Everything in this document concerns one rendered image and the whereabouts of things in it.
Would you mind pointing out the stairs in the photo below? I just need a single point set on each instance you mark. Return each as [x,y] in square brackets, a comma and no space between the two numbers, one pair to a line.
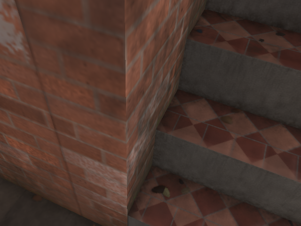
[227,151]

